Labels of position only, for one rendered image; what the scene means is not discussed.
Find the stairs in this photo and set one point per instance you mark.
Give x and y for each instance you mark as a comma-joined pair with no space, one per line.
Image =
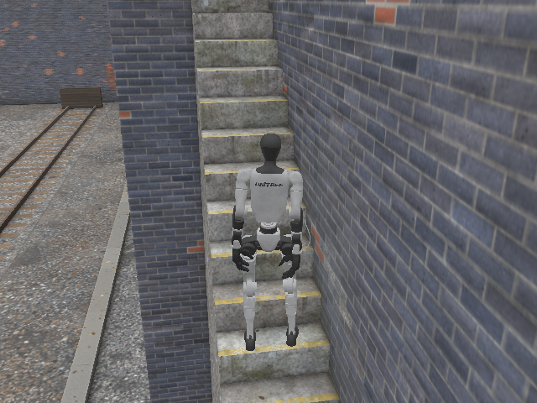
239,97

